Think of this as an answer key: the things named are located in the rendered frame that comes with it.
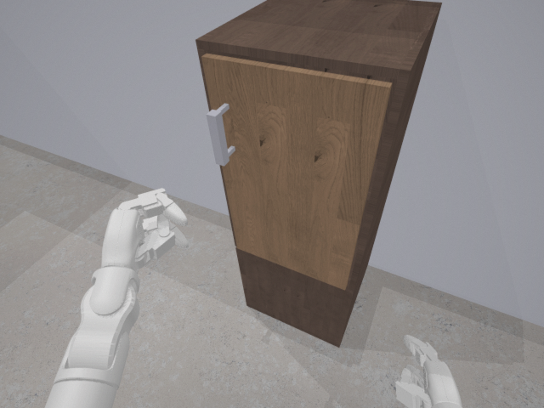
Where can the handle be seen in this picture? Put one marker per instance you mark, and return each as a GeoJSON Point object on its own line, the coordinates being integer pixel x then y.
{"type": "Point", "coordinates": [216, 129]}

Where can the right robot hand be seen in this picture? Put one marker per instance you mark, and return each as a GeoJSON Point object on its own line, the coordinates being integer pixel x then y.
{"type": "Point", "coordinates": [434, 385]}

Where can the cupboard door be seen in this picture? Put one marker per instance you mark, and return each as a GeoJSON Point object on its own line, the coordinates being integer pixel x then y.
{"type": "Point", "coordinates": [305, 147]}

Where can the robot left forearm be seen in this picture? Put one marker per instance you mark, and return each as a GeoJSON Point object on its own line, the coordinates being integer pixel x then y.
{"type": "Point", "coordinates": [91, 370]}

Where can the left robot hand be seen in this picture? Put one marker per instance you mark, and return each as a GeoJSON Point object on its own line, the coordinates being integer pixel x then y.
{"type": "Point", "coordinates": [125, 231]}

